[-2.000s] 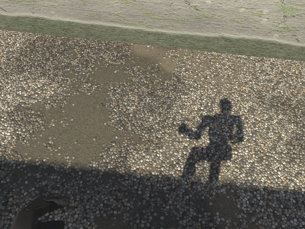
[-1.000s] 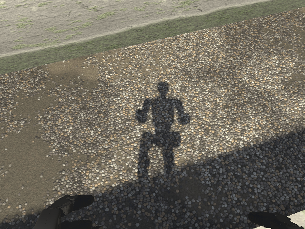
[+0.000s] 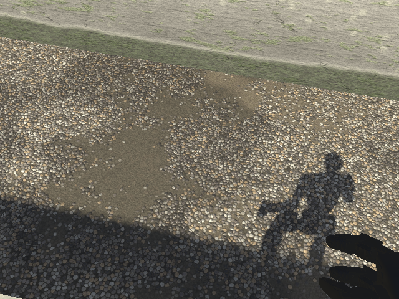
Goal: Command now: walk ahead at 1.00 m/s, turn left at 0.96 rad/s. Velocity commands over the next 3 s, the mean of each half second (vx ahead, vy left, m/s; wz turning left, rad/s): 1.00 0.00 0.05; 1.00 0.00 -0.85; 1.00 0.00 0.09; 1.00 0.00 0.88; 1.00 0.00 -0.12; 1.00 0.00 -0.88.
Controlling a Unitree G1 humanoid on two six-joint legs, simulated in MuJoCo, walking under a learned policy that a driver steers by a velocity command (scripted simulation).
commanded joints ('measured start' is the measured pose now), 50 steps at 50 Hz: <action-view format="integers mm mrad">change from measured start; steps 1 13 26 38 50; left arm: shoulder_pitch -258 -255 -304 -360 -322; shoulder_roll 71 -15 -3 2 70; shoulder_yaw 20 -28 -16 -2 20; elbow -216 -213 -188 -204 -259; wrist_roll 12 -34 -56 -85 -35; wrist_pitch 10 61 85 65 94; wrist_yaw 14 8 -24 -43 -16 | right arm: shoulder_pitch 277 23 15 12 -64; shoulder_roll -245 -85 3 -50 -2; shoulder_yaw -71 7 11 -35 -25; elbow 24 -66 -69 -34 -83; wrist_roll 30 -16 -32 -35 -18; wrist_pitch -4 -74 -80 -26 -45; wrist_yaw -24 -46 -63 -67 -49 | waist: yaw -230 -87 -75 -84 -29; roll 450 94 -1 61 -131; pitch -197 -139 -145 -153 -170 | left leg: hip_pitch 625 5 292 491 -311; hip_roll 87 154 -36 172 -104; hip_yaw -470 -364 24 29 -119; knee -215 -371 -123 -229 514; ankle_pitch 290 -29 317 41 -142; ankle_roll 200 105 -95 -14 -126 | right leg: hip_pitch -637 -146 3 -285 129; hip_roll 167 140 155 217 72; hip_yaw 80 270 449 324 932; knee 481 247 -183 -94 -369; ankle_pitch -89 135 630 393 3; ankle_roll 33 9 -164 -125 -275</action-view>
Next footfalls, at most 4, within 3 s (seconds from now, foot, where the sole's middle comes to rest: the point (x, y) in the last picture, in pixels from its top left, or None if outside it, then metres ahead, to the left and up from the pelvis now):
0.36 right None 0.12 -0.06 -0.74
1.26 left None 0.11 0.04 -0.74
1.42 right None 0.03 -0.17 -0.74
1.88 left None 0.11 0.05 -0.74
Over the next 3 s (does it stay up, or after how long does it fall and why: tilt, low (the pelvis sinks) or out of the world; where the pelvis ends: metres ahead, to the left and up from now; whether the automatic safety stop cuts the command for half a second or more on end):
stays up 0.04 -0.03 0.00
